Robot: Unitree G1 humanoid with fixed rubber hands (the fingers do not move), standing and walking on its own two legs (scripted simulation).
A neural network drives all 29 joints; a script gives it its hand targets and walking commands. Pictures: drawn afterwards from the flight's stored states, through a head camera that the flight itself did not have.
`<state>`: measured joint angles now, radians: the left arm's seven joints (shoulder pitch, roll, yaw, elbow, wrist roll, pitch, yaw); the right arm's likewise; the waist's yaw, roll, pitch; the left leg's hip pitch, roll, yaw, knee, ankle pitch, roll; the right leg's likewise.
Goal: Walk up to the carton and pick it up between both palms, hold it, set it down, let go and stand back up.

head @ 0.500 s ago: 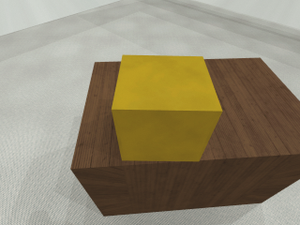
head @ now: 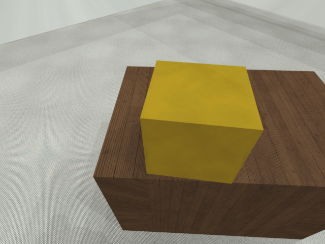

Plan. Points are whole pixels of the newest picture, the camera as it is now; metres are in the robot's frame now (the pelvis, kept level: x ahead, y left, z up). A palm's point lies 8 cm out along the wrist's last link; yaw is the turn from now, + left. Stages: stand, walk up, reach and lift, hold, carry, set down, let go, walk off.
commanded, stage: walk up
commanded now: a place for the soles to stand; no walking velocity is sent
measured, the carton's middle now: (194, 122) +0.48 -0.09 +0.02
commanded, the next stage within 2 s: reach and lift in 0.60 s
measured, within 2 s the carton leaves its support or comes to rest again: neither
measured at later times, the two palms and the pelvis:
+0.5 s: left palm out of the picture +0.05 +0.27 -0.14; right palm out of the picture +0.06 -0.25 -0.12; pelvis +0.01 +0.01 +0.00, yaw +2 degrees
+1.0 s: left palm (88, 243) +0.18 +0.21 -0.11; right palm out of the picture +0.12 -0.25 -0.10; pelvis -0.02 -0.03 +0.00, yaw -10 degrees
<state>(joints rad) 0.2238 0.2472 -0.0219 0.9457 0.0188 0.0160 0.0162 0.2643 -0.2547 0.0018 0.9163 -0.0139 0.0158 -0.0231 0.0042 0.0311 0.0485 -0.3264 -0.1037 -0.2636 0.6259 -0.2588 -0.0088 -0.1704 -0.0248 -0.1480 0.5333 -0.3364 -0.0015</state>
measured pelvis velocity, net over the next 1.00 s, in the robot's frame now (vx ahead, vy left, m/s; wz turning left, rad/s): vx -0.02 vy -0.03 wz -0.17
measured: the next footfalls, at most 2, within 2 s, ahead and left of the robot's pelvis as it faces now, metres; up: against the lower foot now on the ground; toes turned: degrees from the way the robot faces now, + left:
none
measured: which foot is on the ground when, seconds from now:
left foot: down 0.00-1.00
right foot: down 0.00-1.00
